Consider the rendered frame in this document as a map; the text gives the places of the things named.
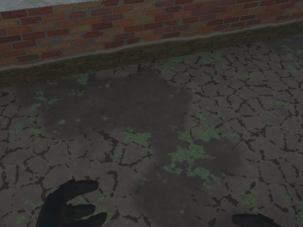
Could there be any right robot hand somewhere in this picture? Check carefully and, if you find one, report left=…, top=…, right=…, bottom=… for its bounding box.
left=232, top=213, right=282, bottom=227

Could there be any left robot hand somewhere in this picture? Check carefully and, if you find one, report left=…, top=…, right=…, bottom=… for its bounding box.
left=35, top=179, right=107, bottom=227

